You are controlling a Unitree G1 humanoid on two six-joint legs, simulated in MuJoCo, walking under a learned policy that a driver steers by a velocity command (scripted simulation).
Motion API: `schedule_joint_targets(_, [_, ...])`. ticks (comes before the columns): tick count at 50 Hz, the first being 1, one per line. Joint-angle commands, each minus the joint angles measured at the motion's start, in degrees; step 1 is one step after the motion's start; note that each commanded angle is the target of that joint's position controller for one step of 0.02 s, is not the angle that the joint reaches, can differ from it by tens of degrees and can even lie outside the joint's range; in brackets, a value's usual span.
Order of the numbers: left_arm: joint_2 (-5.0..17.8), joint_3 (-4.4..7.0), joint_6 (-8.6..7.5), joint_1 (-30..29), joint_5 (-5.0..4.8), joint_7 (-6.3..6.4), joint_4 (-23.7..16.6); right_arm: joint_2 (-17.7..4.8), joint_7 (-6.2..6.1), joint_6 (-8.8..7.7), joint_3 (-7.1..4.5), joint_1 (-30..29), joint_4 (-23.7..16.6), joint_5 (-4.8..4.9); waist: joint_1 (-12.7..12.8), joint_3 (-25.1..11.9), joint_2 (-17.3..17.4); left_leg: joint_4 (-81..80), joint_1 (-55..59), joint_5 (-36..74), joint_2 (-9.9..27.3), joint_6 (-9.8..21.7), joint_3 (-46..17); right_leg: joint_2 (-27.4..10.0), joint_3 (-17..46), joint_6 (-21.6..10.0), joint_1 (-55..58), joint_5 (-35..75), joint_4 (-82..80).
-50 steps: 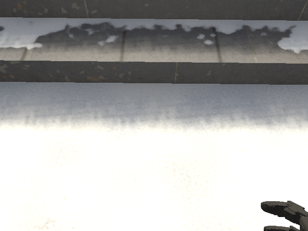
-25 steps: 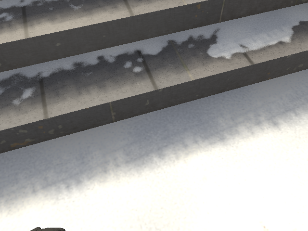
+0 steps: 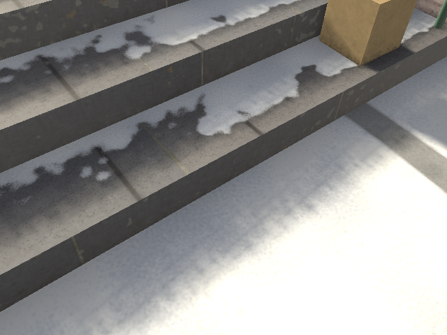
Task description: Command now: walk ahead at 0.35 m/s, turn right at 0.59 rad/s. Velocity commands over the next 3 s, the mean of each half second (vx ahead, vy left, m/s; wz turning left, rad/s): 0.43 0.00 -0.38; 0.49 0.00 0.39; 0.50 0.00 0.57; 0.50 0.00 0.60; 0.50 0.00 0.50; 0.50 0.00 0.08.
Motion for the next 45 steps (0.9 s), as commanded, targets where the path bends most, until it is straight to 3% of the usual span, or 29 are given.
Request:
schedule_joint_targets(1, [5.7,1.85,-1.7,-1.3,0.32,-0.85,-4.0,-7.2,-0.97,-1.31,-1.46,-2.2,-4.4,0.71,0.2,4.9,9.8,-18.0,10.7,-12.5,15.3,7.6,-17.7,-6.1,0.2,2.2,-18.9,5.6,12.5])
schedule_joint_targets(4, [3.4,0.93,-2.32,-3.6,-0.34,-1.39,-4.6,-7.0,-0.87,-1.84,-1.23,2.2,-3.1,-0.27,-1.7,5.0,8.8,-18.7,11.2,-3.7,13.9,7.7,-9.5,-7.7,-1.7,3.1,-19.3,11.1,14.0])
schedule_joint_targets(9, [1.9,0.02,-2.82,-9.3,-0.74,-2.33,-6.4,-8.8,-0.48,-1.55,-1.43,5.0,-1.4,-0.21,-4.4,6.6,9.4,-19.5,13.8,5.6,14.6,8.3,-1.8,-9.8,-4.0,4.3,-17.8,15.8,1.1])
schedule_joint_targets(12, [-0.2,-1.07,-3.47,-13.1,-0.85,-3.37,-7.3,-9.8,-0.08,-1.32,-1.47,7.0,0.2,0.66,-5.6,8.1,8.8,-20.0,12.9,7.6,15.3,8.6,0.8,-9.8,-6.9,3.2,-12.1,15.6,-8.6])
schedule_joint_targets(15, [0.3,-1.23,-3.95,-14.1,-0.99,-4.23,-7.6,-11.4,0.52,-0.89,-1.81,7.9,1.7,2.06,-4.7,9.1,8.9,-19.0,13.3,12.5,16.8,8.5,2.3,-8.7,-9.7,0.3,-5.2,10.9,-16.4])
schedule_joint_targets(16, [1.1,-0.95,-4.08,-13.3,-0.85,-4.34,-7.6,-12.1,0.66,-0.72,-1.97,7.9,2.2,2.45,-3.5,8.4,9.6,-17.1,13.9,19.5,17.3,8.2,2.8,-7.6,-10.6,-1.1,-1.6,9.2,-18.7])
schedule_joint_targets(17, [2.5,-0.19,-4.18,-10.1,-0.68,-4.26,-6.8,-12.9,0.63,-0.6,-2.1,7.4,2.6,2.63,-0.7,5.9,10.2,-12.6,14.3,32.3,17.2,7.6,4.1,-5.8,-11.7,-2.6,4.7,8.9,-21.0])
schedule_joint_targets(18, [4.6,1.16,-4.14,-2.2,-0.61,-3.97,-4.5,-12.9,0.51,-0.49,-1.96,6.7,2.9,2.75,4.3,0.9,8.8,-3.0,13.4,44.7,15.5,6.2,7.4,-3.8,-12.8,-4.7,16.2,12.4,-25.3])
schedule_joint_targets(19, [7.6,2.69,-3.72,6.4,-0.4,-3.13,-1.9,-11.2,0.38,-0.95,-1.2,7.8,2.9,2.37,8.4,-5.3,7.3,9.1,5.3,44.3,13.4,4.3,9.2,-4.6,-10.6,-6.2,32.3,14.3,-24.3])
schedule_joint_targets(20, [13.1,3.75,-3.15,15.1,0.55,-1.69,-0.7,-5.1,0.86,-1.82,0.95,8.6,0.2,0.32,10.2,-15.1,-5.1,31.4,-14.7,14.0,8.1,1.2,9.3,-20.7,10.7,-11.6,54.1,13.2,-23.6])
schedule_joint_targets(21, [13.8,3.22,-3.58,15.3,0.89,-1.66,-1.1,-3.9,1.27,-3.29,1.68,10.1,-0.1,1.33,8.5,-24.3,-13.7,46.0,-24.6,-16.5,0.1,-0.1,-0.2,-31.7,35.7,-18.9,57.6,9.0,-34.0])
schedule_joint_targets(22, [9.3,1.99,-4.3,12.7,1.13,-2.11,-0.6,-9.9,1.41,-3.7,-0.33,5.1,-0.8,3.32,9.8,-17.1,-6.8,49.9,-29.3,-13.5,3.0,0.3,-4.7,-29.7,28.1,-16.3,51.1,8.4,-35.2])
schedule_joint_targets(23, [7.3,1.3,-4.7,10.2,0.77,-2.14,0.5,-9.4,1.46,-3.7,-0.27,1.5,-2.2,3.96,8.1,-8.8,-6.4,48.5,-30.7,-9.2,5.3,0.9,-2.9,-27.0,17.8,-14.2,43.0,10.8,-35.6])
schedule_joint_targets(24, [5.4,0.7,-5.11,6.8,0.48,-2.32,1.1,-8.1,1.17,-3.37,-0.1,0.6,-1.9,3.02,5.6,-4.4,-3.1,44.7,-28.8,-4.8,7.6,0.7,-2.2,-23.8,11.8,-12.4,35.3,12.7,-37.4])
schedule_joint_targets(25, [3.5,0.19,-5.69,4.0,0.66,-2.52,1.3,-7.7,1.07,-2.6,-0.38,1.4,-1.5,2.18,3.5,-1.7,-4.6,41.8,-26.1,-1.2,8.9,0.4,-2.5,-21.7,7.3,-11.5,30.0,15.2,-39.5])
schedule_joint_targets(27, [2.5,0.27,-6.96,1.3,1.13,-2.42,2.1,-5.2,1.24,-0.89,-0.15,4.6,0.0,2.36,0.8,-0.1,-4.8,40.8,-21.6,3.2,8.8,-0.4,-2.7,-20.4,2.0,-11.2,24.2,19.0,-43.8])
schedule_joint_targets(30, [2.9,0.7,-8.23,0.9,1.63,-2.1,4.4,-3.7,0.87,0.34,-0.15,2.7,-0.8,2.21,0.0,3.3,-2.2,36.4,-24.5,7.9,7.9,-1.6,-4.4,-20.1,-4.9,-10.7,22.2,26.2,-46.2])
schedule_joint_targets(34, [4.0,0.97,-8.26,1.3,1.49,-1.25,6.4,-2.6,1.89,-0.28,0.35,-4.0,-3.1,1.79,1.6,5.7,-1.4,20.2,-24.2,20.5,6.3,-1.2,-2.4,-18.3,-12.0,-8.7,23.6,26.9,-47.7])
schedule_joint_targets(39, [6.7,1.92,-6.96,5.3,0.23,-0.54,9.6,-1.8,3.87,-0.49,1.2,-12.8,-7.5,1.65,5.0,8.4,0.7,9.2,-26.7,20.2,5.7,1.5,1.4,-21.8,-15.2,-7.8,33.4,31.1,-46.4])
schedule_joint_targets(40, [7.2,2.12,-6.43,5.5,-0.03,-0.41,10.0,-2.2,4.25,-0.56,1.07,-13.7,-8.4,1.61,5.1,8.3,0.6,8.1,-27.0,18.0,5.2,2.2,2.4,-22.3,-15.9,-7.4,35.8,34.2,-44.7])
schedule_joint_targets(42, [8.9,2.52,-5.32,5.0,-0.17,0.06,10.2,-3.7,4.65,-0.34,0.42,-13.2,-9.8,1.59,3.7,5.6,-1.1,7.3,-22.9,12.0,2.3,4.2,5.8,-22.4,-17.5,-6.2,38.9,51.1,-38.5])
schedule_joint_targets(43, [6.3,0.98,-5.42,8.2,3.57,-0.01,12.3,-3.5,4.67,1.16,0.56,-9.9,-8.1,-3.9,2.6,3.9,-2.6,5.5,-17.4,8.0,-1.4,5.9,10.6,-20.7,-20.3,-4.7,39.9,58.2,-32.7])
schedule_joint_targets(44, [6.7,0.92,-5.29,10.2,3.25,-0.01,12.9,-4.2,4.16,1.35,-0.14,-4.8,-7.1,-4.27,1.1,0.9,-3.5,6.0,-9.3,3.9,-4.8,7.6,11.7,-20.1,-20.4,-4.6,37.8,64.5,-23.2])
schedule_joint_targets(45, [7.9,0.83,-5.05,9.9,2.9,0.14,12.7,-6.0,3.46,1.02,-1.2,4.8,-4.5,-4.2,-3.9,-4.4,-2.7,2.8,2.8,3.3,-6.5,9.8,9.9,-19.2,-21.0,-3.7,32.9,60.0,-9.4])
Next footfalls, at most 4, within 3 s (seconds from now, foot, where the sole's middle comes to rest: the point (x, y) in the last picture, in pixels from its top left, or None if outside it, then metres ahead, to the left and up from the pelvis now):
0.38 right None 0.26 -0.20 -0.78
0.90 left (224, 309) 0.60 -0.02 -0.78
1.38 right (269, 238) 0.86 -0.18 -0.78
1.88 left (193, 232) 0.88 0.09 -0.77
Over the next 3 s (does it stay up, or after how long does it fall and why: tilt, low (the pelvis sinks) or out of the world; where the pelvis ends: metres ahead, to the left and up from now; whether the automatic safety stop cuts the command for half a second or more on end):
stays up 1.18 0.49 0.22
